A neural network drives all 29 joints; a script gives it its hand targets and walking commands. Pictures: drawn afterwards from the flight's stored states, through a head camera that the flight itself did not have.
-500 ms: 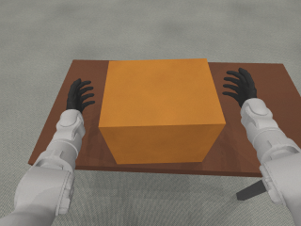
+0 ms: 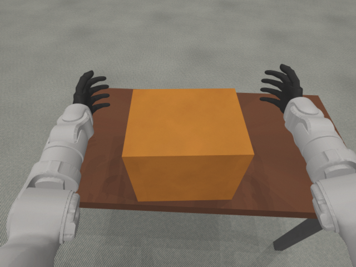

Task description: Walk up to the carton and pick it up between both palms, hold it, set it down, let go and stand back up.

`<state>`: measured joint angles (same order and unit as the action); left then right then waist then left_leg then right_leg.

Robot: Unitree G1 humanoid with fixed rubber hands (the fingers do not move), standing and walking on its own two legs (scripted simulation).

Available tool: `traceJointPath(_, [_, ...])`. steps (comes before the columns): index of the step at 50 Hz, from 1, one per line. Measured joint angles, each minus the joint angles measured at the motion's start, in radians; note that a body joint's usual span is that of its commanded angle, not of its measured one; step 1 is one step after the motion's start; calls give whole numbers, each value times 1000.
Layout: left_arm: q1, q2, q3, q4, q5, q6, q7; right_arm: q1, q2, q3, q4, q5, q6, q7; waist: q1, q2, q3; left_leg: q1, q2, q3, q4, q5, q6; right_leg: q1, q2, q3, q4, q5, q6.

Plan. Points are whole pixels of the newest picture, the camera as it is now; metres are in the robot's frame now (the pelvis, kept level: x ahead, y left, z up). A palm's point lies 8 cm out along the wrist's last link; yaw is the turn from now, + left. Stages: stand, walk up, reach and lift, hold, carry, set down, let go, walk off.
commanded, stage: set down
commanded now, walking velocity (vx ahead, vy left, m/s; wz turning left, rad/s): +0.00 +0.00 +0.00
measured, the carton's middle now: (184, 147) +0.44 +0.03 -0.01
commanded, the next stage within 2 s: none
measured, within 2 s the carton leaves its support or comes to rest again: neither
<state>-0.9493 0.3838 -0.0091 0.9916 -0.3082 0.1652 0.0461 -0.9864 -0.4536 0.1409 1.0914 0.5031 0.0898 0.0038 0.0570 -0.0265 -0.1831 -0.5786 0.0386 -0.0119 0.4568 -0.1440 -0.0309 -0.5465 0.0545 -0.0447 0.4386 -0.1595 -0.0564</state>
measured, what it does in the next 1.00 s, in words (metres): stands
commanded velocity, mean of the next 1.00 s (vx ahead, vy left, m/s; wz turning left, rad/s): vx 0.00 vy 0.00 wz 0.00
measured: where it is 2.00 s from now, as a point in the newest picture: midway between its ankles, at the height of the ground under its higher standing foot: outside the picture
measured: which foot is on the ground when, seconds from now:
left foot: down 0.00-1.00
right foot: down 0.00-1.00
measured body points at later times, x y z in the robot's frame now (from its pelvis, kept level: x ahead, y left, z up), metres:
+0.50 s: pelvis +0.01 +0.01 +0.00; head +0.07 +0.02 +0.45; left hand +0.37 +0.25 +0.04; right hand +0.40 -0.20 +0.05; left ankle +0.03 +0.14 -0.73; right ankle +0.02 -0.08 -0.73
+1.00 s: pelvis +0.02 +0.01 +0.00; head +0.05 +0.02 +0.45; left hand +0.29 +0.25 -0.01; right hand +0.31 -0.21 +0.00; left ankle +0.03 +0.14 -0.73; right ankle +0.02 -0.08 -0.73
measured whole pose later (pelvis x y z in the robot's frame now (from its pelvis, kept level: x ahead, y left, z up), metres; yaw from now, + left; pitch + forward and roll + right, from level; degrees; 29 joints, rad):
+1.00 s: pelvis +0.02 +0.01 +0.00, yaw +0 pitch +6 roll +0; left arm -0.08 0.25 0.00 0.55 -0.25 -0.14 0.08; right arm -0.10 -0.29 0.03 0.60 0.35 -0.20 0.07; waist 0.02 -0.02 -0.05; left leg -0.36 0.02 -0.01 0.46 -0.20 -0.01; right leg -0.33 0.04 -0.03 0.45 -0.22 -0.04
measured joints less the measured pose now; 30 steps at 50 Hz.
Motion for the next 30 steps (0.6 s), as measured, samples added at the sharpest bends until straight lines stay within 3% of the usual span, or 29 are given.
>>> traceJointPath(9, [185,-8,44,-131,68,-23,-36,161,20,1,-78,-1,-49,6,-14,0,69,121,-6,-10,-42,2,3,132,-4,-8,-55,4,3])
traceJointPath(15, [423,-50,65,-293,86,-70,-32,394,80,-40,-242,-52,-114,7,-23,6,84,130,-10,-17,-37,-8,7,149,-7,-14,-62,-3,7])
traceJointPath(19, [545,-66,44,-401,55,-71,-8,511,116,-94,-353,-105,-130,15,-32,16,85,101,-13,-21,-16,-17,9,126,-10,-18,-47,-10,10])
traceJointPath(25, [546,-62,1,-427,7,-88,25,531,106,-135,-405,-136,-131,34,-28,23,59,43,-14,-9,19,-26,15,57,-12,-6,-1,-20,14])
traceJointPath(30, [509,-81,32,-404,48,-111,7,507,70,-96,-373,-99,-149,42,-24,24,51,65,-15,5,15,-29,18,71,-13,9,4,-23,16])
